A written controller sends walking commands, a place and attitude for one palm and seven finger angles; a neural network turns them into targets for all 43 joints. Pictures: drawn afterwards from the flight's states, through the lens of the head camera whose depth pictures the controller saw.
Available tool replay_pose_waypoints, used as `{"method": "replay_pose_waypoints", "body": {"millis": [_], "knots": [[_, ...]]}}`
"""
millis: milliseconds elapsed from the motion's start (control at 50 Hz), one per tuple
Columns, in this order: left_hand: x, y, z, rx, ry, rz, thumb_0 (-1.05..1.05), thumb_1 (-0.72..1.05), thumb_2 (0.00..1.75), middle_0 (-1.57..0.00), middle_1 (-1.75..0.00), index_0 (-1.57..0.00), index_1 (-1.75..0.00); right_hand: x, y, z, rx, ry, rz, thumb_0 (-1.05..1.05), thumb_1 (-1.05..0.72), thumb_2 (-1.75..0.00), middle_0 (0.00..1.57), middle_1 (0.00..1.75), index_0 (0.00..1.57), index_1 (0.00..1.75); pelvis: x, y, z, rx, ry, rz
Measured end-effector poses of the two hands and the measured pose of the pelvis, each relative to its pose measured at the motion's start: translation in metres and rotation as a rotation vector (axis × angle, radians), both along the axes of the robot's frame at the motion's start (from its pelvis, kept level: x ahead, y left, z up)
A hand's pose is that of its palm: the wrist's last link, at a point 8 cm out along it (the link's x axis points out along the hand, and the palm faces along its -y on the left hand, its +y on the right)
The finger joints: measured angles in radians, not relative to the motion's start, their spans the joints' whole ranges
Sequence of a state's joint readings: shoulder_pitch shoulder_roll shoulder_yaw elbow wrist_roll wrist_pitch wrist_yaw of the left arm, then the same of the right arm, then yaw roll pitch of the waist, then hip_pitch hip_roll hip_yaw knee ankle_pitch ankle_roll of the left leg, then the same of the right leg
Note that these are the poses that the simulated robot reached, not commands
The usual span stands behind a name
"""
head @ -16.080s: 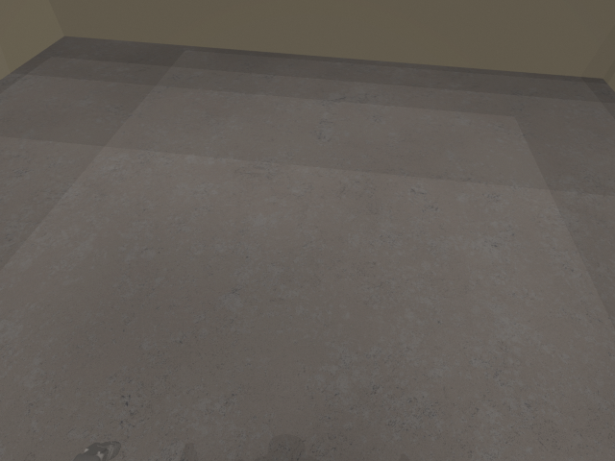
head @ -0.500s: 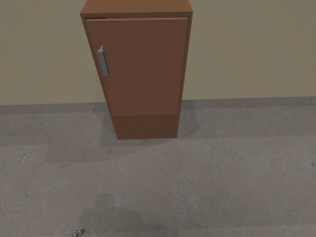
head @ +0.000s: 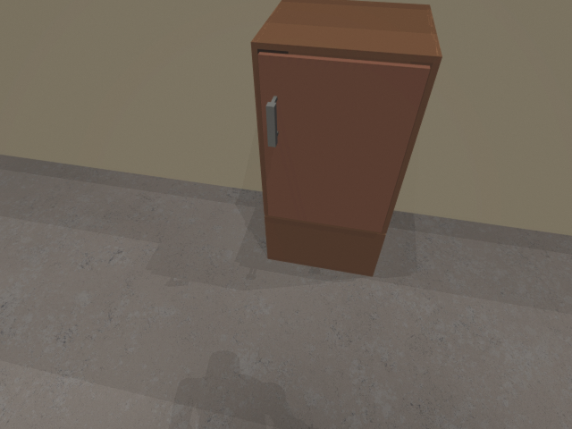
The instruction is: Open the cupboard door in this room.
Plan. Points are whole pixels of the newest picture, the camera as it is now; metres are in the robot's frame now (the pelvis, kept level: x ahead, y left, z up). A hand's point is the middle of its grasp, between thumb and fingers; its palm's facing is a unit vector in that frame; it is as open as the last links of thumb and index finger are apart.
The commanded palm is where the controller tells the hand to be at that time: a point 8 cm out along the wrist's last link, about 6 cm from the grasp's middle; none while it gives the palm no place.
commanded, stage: take the last steps up to it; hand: left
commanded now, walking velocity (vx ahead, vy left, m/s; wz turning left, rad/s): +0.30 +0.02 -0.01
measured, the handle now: (273, 121) +0.88 +0.15 -0.05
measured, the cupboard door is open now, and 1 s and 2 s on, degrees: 0 0 0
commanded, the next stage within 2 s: come to a stop and stand still in 0.82 s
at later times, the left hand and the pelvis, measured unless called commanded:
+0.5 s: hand (173, 391) +0.21 +0.23 -0.18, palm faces +0.00 -0.99 -0.17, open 7.4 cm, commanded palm none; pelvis +0.12 +0.05 -0.01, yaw -1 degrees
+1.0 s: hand (223, 326) +0.33 +0.17 -0.18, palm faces +0.03 -0.97 -0.22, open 7.2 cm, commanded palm none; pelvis +0.31 -0.01 -0.01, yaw -1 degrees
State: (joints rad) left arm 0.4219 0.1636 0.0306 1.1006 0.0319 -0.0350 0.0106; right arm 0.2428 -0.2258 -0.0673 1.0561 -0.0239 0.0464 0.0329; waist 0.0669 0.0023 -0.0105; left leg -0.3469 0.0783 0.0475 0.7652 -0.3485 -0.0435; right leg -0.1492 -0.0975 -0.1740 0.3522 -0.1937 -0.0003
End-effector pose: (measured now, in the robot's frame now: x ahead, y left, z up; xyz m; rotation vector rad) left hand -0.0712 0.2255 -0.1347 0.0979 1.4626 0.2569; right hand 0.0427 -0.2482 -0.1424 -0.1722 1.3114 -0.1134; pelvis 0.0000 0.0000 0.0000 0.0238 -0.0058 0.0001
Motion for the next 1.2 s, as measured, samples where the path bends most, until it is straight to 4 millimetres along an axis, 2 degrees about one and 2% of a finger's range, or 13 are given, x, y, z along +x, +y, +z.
{"method": "replay_pose_waypoints", "body": {"millis": [100, 180, 300, 420, 540, 640, 680, 720, 780, 860, 1000, 1100, 1200], "knots": [[-0.032, 0.023, -0.019, -0.054, 0.124, 0.059, 0.01, 0.90, 0.89, -0.20, -0.30, -0.20, -0.30, 0.050, 0.042, 0.003, -0.020, -0.129, 0.049, 0.01, -0.91, -0.90, 0.20, 0.30, 0.20, 0.30, 0.014, 0.032, -0.012, -0.043, 0.000, 0.004], [-0.012, 0.042, -0.025, -0.079, 0.159, 0.018, 0.01, 0.91, 0.90, -0.20, -0.30, -0.20, -0.30, 0.057, 0.069, 0.009, -0.027, -0.182, -0.005, 0.00, -0.93, -0.90, 0.20, 0.30, 0.20, 0.30, 0.027, 0.049, -0.011, -0.041, -0.024, -0.013], [0.088, 0.065, -0.024, -0.068, -0.027, -0.042, 0.01, 0.91, 0.90, -0.20, -0.30, -0.20, -0.30, 0.030, 0.075, 0.011, -0.055, -0.073, -0.058, -0.01, -0.95, -0.90, 0.20, 0.30, 0.20, 0.30, 0.056, 0.062, -0.004, -0.033, -0.030, -0.009], [0.199, 0.068, -0.020, -0.046, -0.187, -0.101, 0.01, 0.91, 0.90, -0.19, -0.30, -0.20, -0.30, -0.007, 0.090, 0.001, -0.017, 0.112, -0.131, 0.00, -0.93, -0.90, 0.20, 0.30, 0.20, 0.30, 0.093, 0.059, -0.007, -0.011, -0.021, -0.017], [0.309, 0.046, -0.015, -0.037, -0.270, -0.203, 0.01, 0.91, 0.90, -0.19, -0.30, -0.20, -0.30, -0.023, 0.101, -0.005, 0.041, 0.273, -0.215, 0.00, -0.92, -0.90, 0.20, 0.30, 0.20, 0.30, 0.140, 0.043, -0.014, -0.005, -0.004, -0.028], [0.398, 0.010, -0.020, -0.026, -0.349, -0.283, 0.01, 0.91, 0.90, -0.19, -0.30, -0.20, -0.30, -0.010, 0.090, -0.015, 0.086, 0.392, -0.270, 0.01, -0.91, -0.90, 0.20, 0.30, 0.20, 0.30, 0.191, 0.016, -0.030, -0.008, 0.004, -0.038], [0.418, -0.002, -0.022, -0.016, -0.383, -0.282, 0.01, 0.91, 0.90, -0.20, -0.30, -0.20, -0.30, 0.008, 0.078, -0.021, 0.097, 0.413, -0.273, 0.01, -0.91, -0.90, 0.20, 0.30, 0.20, 0.30, 0.207, 0.003, -0.035, -0.006, -0.001, -0.039], [0.423, -0.011, -0.020, -0.018, -0.376, -0.262, 0.01, 0.91, 0.90, -0.20, -0.30, -0.20, -0.30, 0.039, 0.061, -0.024, 0.089, 0.385, -0.258, 0.01, -0.91, -0.90, 0.21, 0.30, 0.20, 0.30, 0.221, -0.004, -0.032, -0.009, -0.007, -0.030], [0.416, -0.019, -0.015, -0.017, -0.312, -0.221, 0.00, 0.91, 0.89, -0.20, -0.30, -0.20, -0.30, 0.103, 0.035, -0.025, 0.063, 0.281, -0.205, 0.01, -0.91, -0.90, 0.20, 0.30, 0.20, 0.30, 0.241, -0.010, -0.022, -0.014, -0.006, -0.024], [0.411, -0.009, -0.005, 0.034, -0.259, -0.160, -0.02, 0.95, 0.89, -0.20, -0.30, -0.21, -0.30, 0.198, 0.008, -0.020, 0.029, 0.106, -0.134, 0.01, -0.91, -0.90, 0.20, 0.30, 0.20, 0.30, 0.267, -0.017, -0.012, -0.017, 0.009, -0.018], [0.397, -0.005, -0.009, 0.014, -0.134, -0.112, -0.01, 0.93, 0.90, -0.20, -0.30, -0.20, -0.30, 0.332, 0.001, -0.006, 0.006, -0.112, -0.037, 0.00, -0.91, -0.90, 0.20, 0.30, 0.19, 0.30, 0.310, -0.014, -0.007, -0.028, 0.010, -0.022], [0.392, -0.006, -0.028, -0.030, -0.049, -0.069, 0.00, 0.92, 0.90, -0.20, -0.30, -0.20, -0.30, 0.393, 0.019, -0.005, -0.007, -0.178, 0.010, 0.00, -0.91, -0.90, 0.20, 0.30, 0.19, 0.30, 0.338, -0.003, -0.016, -0.044, -0.009, -0.030], [0.399, -0.007, -0.032, -0.040, -0.009, -0.064, 0.01, 0.91, 0.89, -0.20, -0.30, -0.20, -0.30, 0.410, 0.035, -0.003, 0.003, -0.179, 0.015, 0.00, -0.91, -0.90, 0.20, 0.30, 0.20, 0.30, 0.343, -0.001, -0.016, -0.015, -0.010, -0.040]]}}
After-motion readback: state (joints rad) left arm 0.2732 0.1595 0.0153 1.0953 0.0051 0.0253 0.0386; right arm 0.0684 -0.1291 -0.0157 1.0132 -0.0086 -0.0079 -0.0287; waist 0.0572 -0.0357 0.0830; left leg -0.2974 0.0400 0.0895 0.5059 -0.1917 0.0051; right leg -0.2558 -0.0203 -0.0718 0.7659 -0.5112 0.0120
